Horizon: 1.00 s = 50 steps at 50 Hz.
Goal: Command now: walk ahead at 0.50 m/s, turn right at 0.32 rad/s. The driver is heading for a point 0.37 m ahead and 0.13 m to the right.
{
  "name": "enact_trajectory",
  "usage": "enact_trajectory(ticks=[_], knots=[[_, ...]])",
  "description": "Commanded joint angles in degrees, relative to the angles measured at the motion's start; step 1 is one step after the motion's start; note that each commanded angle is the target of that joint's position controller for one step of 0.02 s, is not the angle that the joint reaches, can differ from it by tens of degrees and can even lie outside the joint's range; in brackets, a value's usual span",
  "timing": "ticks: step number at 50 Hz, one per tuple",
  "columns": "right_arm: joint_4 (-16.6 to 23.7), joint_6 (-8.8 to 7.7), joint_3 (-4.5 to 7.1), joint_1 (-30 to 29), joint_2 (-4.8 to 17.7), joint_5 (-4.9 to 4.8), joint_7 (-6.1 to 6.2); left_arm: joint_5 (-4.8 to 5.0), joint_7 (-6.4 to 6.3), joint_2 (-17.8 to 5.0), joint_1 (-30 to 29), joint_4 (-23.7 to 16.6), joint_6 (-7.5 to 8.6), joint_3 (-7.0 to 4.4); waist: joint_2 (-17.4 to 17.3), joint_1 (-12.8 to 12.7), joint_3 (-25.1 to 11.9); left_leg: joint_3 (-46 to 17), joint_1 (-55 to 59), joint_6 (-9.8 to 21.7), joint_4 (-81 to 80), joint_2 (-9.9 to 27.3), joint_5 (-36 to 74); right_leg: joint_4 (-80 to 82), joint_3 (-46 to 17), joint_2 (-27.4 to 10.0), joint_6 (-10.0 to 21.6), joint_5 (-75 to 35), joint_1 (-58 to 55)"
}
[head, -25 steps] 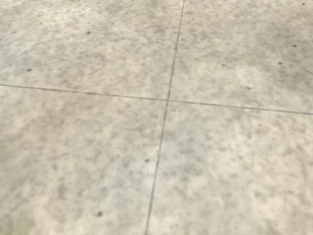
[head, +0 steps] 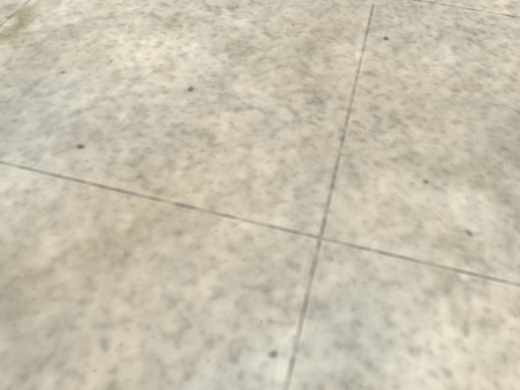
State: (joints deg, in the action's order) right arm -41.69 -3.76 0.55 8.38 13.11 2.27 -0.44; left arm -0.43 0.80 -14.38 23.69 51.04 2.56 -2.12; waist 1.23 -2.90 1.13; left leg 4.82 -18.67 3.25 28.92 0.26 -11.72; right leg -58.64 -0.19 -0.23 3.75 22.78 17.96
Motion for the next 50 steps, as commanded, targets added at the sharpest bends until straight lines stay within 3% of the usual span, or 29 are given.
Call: enact_trajectory(ticks=[1,5,10,13,16,18,19,20,21,22,23,24,25,26,27,29,32,36,41,43,44,45,46,47,50], knots=[[-0.3,-0.92,1.88,7.5,5.5,-0.81,0.64,-0.87,0.56,-4.8,-0.4,-3.3,-0.59,-1.62,-8.4,3.2,-0.3,-15.2,13.6,4.9,-18.8,15.3,3.3,-4.6,-2.5,-4.3,-0.1,-4.5,15.8],[-2.3,-2.40,2.56,9.7,6.5,-1.37,0.88,-1.20,1.77,-2.8,-4.5,-4.7,-1.97,-1.78,-6.1,2.1,0.5,-7.2,13.9,5.4,-20.6,14.9,14.2,-4.8,-1.8,-4.5,-1.2,-10.8,19.3],[-4.8,-2.26,2.71,12.4,6.1,-1.11,1.03,-1.33,2.79,-1.6,-14.2,-8.2,-2.11,-1.19,-5.5,3.3,3.2,0.7,15.1,5.4,-21.1,13.7,17.5,5.9,0.2,-4.8,-2.0,-19.8,22.8],[-6.1,-2.15,3.14,14.2,7.5,-1.09,1.26,-1.50,3.50,-1.1,-20.3,-10.6,-1.96,-0.52,-5.6,4.7,4.5,4.1,16.2,4.9,-20.8,14.3,19.7,15.1,3.5,-4.3,-0.8,-22.5,19.8],[-7.7,-1.49,3.55,16.2,8.7,-1.05,1.56,-1.76,3.66,-1.9,-23.1,-12.3,-1.99,-0.55,-5.2,5.3,5.0,6.6,21.1,3.9,-17.8,15.5,27.0,20.3,6.4,-2.8,1.7,-18.4,17.7],[-8.4,-0.84,3.70,16.2,9.8,-1.00,1.89,-2.16,3.16,-2.3,-21.4,-12.2,-1.92,-0.85,-5.8,4.1,3.6,8.5,23.4,3.1,-10.6,15.5,45.7,22.4,8.6,0.6,3.7,-13.1,12.7],[-8.9,-0.39,3.85,16.2,10.6,-1.00,2.07,-2.51,2.72,-2.8,-17.4,-11.1,-1.57,-1.17,-6.5,2.4,1.4,8.9,23.8,2.8,-3.5,15.1,55.0,23.6,9.3,3.1,4.8,-10.9,8.1],[-9.0,0.01,3.88,15.9,11.0,-1.31,2.18,-2.98,2.19,-3.6,-10.3,-8.9,-0.80,-1.76,-6.1,-0.4,-2.6,9.1,22.1,2.1,6.6,14.2,54.9,27.3,8.4,5.1,5.9,-13.1,-0.1],[-8.5,0.05,3.61,15.3,10.6,-1.93,2.11,-3.82,1.38,-5.9,-2.2,-6.2,0.01,-2.77,-3.6,-4.4,-7.6,9.9,14.4,0.3,20.1,12.0,42.2,32.2,4.8,3.2,7.6,-21.4,-13.3],[-5.3,-0.19,1.94,19.4,3.6,-3.16,1.45,-4.25,0.52,-13.5,0.0,-6.3,0.32,-4.53,9.7,-1.9,-16.5,9.9,-7.3,-2.6,42.5,4.9,-5.5,27.1,-17.7,-16.9,14.7,-47.5,-35.4],[-4.6,0.29,2.62,18.5,6.9,-3.18,1.75,-0.55,-0.06,-15.0,1.8,-7.1,-0.27,-5.09,7.4,-3.0,-25.9,-0.4,-13.0,-3.8,54.9,-1.6,-22.9,31.4,-33.4,-25.4,21.2,-66.7,-38.8],[-4.5,0.54,2.67,14.1,6.9,-3.00,1.82,0.45,-0.80,-13.0,-1.1,-6.8,-0.60,-4.52,1.1,-2.2,-20.2,-5.7,-14.6,-3.6,53.5,1.9,-16.6,32.4,-22.2,-22.4,19.1,-71.0,-33.2],[-4.3,0.26,1.92,12.2,5.2,-3.04,1.66,0.62,-1.05,-9.0,-5.0,-6.5,-0.58,-3.31,1.5,-0.6,-12.2,-5.5,-15.1,-3.3,48.8,3.3,-14.2,34.7,-16.8,-19.7,16.7,-66.5,-25.1],[-5.0,0.57,1.99,11.6,5.2,-2.28,1.63,0.57,-1.19,-6.0,-7.9,-6.3,-0.62,-2.32,-0.2,1.5,-6.4,-5.6,-13.6,-3.1,43.8,4.8,-12.7,37.4,-12.9,-16.4,13.3,-60.9,-18.2],[-5.5,1.61,2.18,12.6,5.5,-1.12,1.50,0.87,-1.39,-4.4,-10.4,-6.4,-0.63,-1.61,0.2,3.6,-4.1,-5.6,-10.1,-3.4,40.4,5.2,-11.6,39.7,-9.9,-14.1,11.6,-58.0,-12.5],[-7.0,3.50,2.33,15.6,4.7,-0.47,1.25,0.18,-1.12,-4.3,-10.9,-6.0,0.07,-1.11,0.2,5.4,-5.0,-4.9,-3.9,-3.7,36.8,3.8,-9.4,41.2,-6.4,-12.4,10.5,-60.8,-7.6],[-7.8,4.32,2.19,15.7,3.1,-0.97,1.08,-0.52,-0.88,-5.3,-11.2,-4.9,0.89,-1.03,1.4,6.4,-5.9,-4.5,-2.4,-4.0,30.1,3.1,-5.9,42.0,-2.9,-10.7,9.9,-60.5,-6.2],[-7.7,5.05,1.96,10.3,3.0,-0.86,1.55,-0.69,-1.05,-4.4,-10.0,-3.1,0.27,-0.38,4.3,4.4,-4.6,-4.1,-0.9,-3.9,18.6,3.2,-2.5,43.4,-2.5,-9.6,8.3,-46.2,-5.6],[-9.0,5.23,1.73,7.9,3.0,-1.21,2.54,-1.19,-1.56,-3.9,-8.8,-1.0,-0.90,0.08,4.0,2.7,-1.8,-4.1,3.6,-3.0,7.6,2.3,-5.7,43.3,-7.2,-11.3,8.9,-27.9,-4.5],[-10.4,4.53,1.21,9.9,1.9,-1.06,2.92,-0.50,-1.97,-3.6,-10.2,-0.4,-1.23,0.37,1.8,4.6,-0.8,-3.9,10.0,-2.1,-4.8,2.1,1.0,40.6,-7.7,-10.2,6.6,-23.4,-2.6],[-11.1,3.78,1.34,11.0,3.3,-0.66,3.18,-0.46,-2.11,-2.7,-9.3,-0.1,-1.11,0.70,-0.6,4.4,-1.1,-7.6,14.2,-1.7,-8.7,5.4,7.1,39.4,-8.1,-8.8,4.2,-20.5,-1.0],[-11.3,2.96,1.67,11.9,6.5,-0.08,3.37,-0.54,-2.02,-1.5,-6.5,0.0,-0.96,0.81,-5.2,2.0,-1.8,-13.7,16.3,-0.5,-9.9,11.4,16.3,35.9,-5.8,-5.2,2.2,-16.1,-0.3],[-12.0,2.94,1.65,7.9,6.7,-1.54,2.95,0.37,-1.93,0.5,-2.2,2.1,-1.55,1.06,-11.0,-1.2,-0.7,-15.8,8.4,2.5,-10.4,13.0,15.6,39.0,-2.6,-0.8,0.9,-8.9,-5.7],[-11.7,2.70,0.91,6.0,3.4,-1.69,2.31,-0.09,-2.22,-1.1,-3.3,3.6,-1.92,0.96,-8.3,-0.1,0.7,-14.7,4.7,1.6,-11.5,11.3,10.6,40.2,-3.3,-1.5,0.2,-11.0,-10.1],[-13.9,2.56,0.74,8.0,2.9,-1.91,2.49,-0.05,-2.24,-3.1,-6.5,4.6,-2.04,0.24,-6.1,2.0,1.5,-10.5,6.2,-0.9,-11.6,6.5,6.6,40.6,-4.8,-3.6,0.6,-16.5,-11.0]])
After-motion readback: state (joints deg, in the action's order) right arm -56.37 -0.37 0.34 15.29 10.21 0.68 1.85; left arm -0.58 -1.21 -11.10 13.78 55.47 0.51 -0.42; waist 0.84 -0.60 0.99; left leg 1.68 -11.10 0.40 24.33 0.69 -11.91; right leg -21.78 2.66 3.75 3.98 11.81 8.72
